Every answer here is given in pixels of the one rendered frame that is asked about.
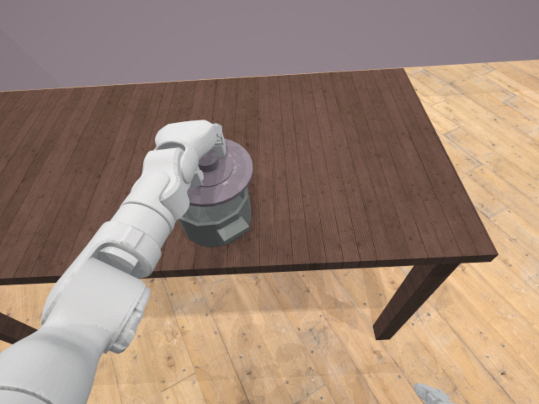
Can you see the robot left hand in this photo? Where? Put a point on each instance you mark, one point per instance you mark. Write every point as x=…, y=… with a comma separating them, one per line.
x=201, y=135

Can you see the lid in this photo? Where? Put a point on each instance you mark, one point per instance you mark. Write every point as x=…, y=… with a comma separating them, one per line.
x=227, y=182

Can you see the robot right hand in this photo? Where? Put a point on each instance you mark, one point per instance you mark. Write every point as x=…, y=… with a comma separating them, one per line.
x=430, y=395

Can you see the knob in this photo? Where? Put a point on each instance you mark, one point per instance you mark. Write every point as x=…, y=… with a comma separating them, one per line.
x=209, y=162

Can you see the table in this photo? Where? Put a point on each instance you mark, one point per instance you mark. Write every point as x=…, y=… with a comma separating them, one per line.
x=348, y=172

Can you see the robot left upper arm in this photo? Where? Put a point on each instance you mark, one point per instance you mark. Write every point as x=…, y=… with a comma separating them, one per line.
x=98, y=312

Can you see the left robot forearm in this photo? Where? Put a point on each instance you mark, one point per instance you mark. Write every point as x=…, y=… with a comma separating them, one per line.
x=132, y=240

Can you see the pot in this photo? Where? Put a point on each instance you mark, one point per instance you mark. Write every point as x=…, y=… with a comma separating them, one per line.
x=218, y=225

